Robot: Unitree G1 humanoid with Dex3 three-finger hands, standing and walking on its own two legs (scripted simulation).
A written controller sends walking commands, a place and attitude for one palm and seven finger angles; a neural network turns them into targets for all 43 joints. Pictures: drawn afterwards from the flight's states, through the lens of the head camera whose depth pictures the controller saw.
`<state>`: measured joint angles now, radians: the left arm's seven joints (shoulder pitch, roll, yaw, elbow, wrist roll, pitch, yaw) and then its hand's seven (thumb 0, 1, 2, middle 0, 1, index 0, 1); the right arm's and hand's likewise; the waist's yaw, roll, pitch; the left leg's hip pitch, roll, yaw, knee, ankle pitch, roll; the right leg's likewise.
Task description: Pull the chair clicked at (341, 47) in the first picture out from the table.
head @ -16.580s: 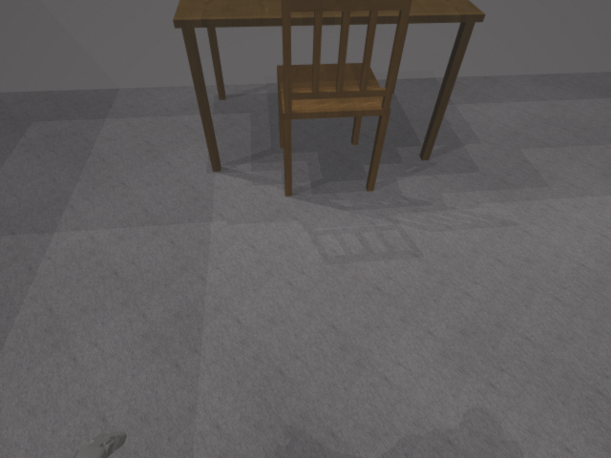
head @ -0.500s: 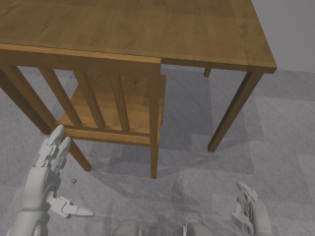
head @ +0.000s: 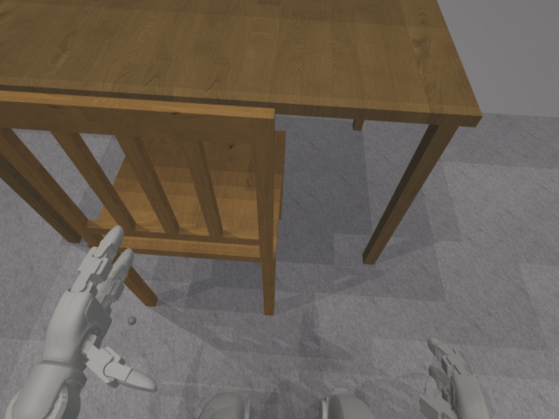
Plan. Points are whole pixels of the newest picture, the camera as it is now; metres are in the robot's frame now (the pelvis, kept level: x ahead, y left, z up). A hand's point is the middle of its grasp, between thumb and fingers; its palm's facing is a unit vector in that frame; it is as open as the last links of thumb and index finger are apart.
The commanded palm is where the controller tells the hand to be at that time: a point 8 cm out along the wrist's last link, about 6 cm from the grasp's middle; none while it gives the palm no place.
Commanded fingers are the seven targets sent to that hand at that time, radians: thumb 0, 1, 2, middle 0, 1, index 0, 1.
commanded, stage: raise the hand toward the chair's back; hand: left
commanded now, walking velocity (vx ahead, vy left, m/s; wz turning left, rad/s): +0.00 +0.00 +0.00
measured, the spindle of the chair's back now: (153, 189) +0.48 +0.24 -0.02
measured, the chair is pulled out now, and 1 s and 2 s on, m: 0.00 0.00 0.00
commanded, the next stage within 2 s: aim the fingers beside a spindle in 0.28 s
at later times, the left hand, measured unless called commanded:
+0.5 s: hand (126, 321) +0.24 +0.20 +0.04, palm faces -0.02 -1.00 -0.07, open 16.9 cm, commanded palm +0.22 +0.25 +0.04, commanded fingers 0.00 -0.50 0.30 -0.06 -0.08 -0.06 -0.08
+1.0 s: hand (162, 297) +0.27 +0.17 +0.02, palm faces -0.07 -1.00 -0.05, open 16.9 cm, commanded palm +0.26 +0.23 +0.02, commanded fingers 0.00 -0.50 0.30 -0.06 -0.08 -0.06 -0.08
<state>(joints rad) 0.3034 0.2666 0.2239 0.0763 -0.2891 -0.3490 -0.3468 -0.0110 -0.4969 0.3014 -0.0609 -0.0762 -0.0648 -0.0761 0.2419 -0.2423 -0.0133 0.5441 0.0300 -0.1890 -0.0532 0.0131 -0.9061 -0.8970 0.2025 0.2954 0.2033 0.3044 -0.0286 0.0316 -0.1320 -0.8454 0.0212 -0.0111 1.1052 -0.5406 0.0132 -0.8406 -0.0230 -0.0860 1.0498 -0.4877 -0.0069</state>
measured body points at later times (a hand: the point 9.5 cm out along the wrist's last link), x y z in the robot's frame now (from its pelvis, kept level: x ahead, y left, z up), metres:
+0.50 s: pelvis -0.01 +0.00 -0.01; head +0.07 +0.00 +0.44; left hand +0.23 +0.26 +0.04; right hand +0.17 -0.24 -0.09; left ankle +0.00 +0.11 -0.66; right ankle +0.01 -0.12 -0.66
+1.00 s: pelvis -0.01 -0.01 -0.02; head +0.08 -0.01 +0.42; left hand +0.27 +0.23 +0.03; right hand +0.15 -0.26 -0.11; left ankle +0.00 +0.11 -0.66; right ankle +0.01 -0.12 -0.66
